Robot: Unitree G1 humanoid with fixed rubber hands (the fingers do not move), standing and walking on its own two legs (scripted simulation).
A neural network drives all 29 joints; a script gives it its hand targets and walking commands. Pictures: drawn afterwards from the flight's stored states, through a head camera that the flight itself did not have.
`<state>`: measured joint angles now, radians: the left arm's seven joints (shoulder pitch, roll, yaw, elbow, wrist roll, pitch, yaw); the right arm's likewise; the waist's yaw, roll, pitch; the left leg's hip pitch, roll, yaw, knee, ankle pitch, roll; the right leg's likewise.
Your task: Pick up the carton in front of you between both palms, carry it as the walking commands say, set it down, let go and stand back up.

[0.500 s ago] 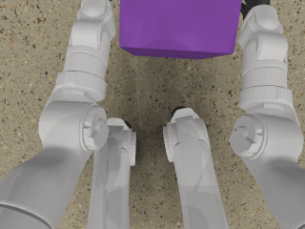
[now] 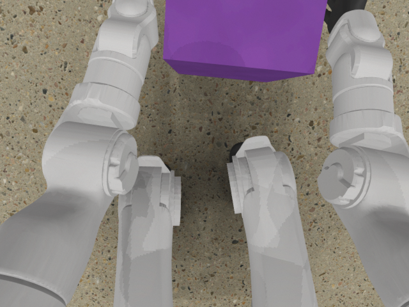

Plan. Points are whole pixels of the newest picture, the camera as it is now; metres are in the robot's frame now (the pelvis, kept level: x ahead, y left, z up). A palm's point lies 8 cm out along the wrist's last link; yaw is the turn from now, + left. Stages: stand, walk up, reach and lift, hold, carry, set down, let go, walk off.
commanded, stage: set down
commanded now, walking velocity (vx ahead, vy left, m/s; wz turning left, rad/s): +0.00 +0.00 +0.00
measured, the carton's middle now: (235, 15) +0.52 -0.12 -0.25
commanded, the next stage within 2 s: none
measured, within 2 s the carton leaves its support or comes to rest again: rests again in 0.12 s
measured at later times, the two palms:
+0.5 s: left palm out of the picture +0.55 +0.03 -0.18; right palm (338, 19) +0.48 -0.27 -0.18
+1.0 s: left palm out of the picture +0.56 +0.06 -0.21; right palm (358, 20) +0.47 -0.32 -0.20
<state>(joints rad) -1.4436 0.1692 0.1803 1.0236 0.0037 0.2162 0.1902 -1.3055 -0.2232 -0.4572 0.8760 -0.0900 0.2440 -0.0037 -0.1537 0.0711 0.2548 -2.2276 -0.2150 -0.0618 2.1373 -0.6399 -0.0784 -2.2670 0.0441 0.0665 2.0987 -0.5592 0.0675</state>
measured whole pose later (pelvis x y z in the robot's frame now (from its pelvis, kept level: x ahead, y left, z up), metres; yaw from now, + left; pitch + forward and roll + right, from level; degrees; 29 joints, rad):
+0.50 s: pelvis -0.01 +0.00 -0.01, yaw +0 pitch +37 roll +0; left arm -1.53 0.21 0.22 1.13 0.04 0.18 0.10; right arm -1.38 -0.25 -0.48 0.96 -0.14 0.21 0.07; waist -0.16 0.08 0.36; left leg -2.21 -0.19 -0.05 2.19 -0.62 -0.06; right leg -2.24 0.01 0.05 2.14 -0.55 0.05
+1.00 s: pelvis -0.01 +0.00 -0.02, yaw -1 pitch +36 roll +0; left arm -1.53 0.36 -0.01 1.10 -0.17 0.11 0.12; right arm -1.44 -0.43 -0.34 1.18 0.12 0.02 -0.01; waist -0.13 0.03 0.45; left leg -2.20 -0.13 -0.04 2.22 -0.65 -0.06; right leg -2.25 -0.02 0.01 2.17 -0.54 0.01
